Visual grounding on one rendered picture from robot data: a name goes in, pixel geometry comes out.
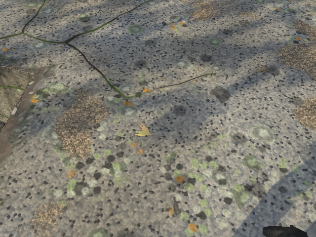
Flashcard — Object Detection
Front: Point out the right robot hand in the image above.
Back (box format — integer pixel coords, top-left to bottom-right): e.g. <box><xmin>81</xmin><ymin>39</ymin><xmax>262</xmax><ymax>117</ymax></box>
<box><xmin>263</xmin><ymin>225</ymin><xmax>308</xmax><ymax>237</ymax></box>

